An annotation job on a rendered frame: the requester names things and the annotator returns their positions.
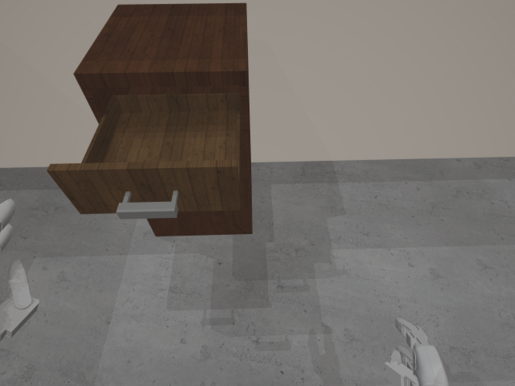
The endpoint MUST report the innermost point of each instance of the cabinet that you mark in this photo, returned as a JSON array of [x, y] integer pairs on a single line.
[[147, 49]]

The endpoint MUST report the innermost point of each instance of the robot left hand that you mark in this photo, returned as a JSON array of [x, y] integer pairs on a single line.
[[17, 309]]

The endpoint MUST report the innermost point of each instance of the robot right hand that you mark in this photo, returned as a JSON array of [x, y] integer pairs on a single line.
[[422, 367]]

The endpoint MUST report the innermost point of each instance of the drawer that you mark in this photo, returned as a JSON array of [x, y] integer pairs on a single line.
[[152, 145]]

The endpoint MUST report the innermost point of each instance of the handle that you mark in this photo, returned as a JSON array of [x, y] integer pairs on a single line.
[[147, 210]]

